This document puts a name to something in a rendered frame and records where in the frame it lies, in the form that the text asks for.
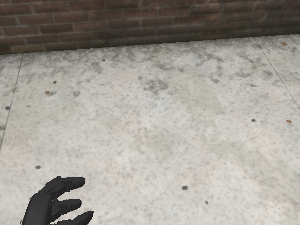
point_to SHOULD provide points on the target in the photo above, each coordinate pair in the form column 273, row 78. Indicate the robot left hand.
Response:
column 44, row 207

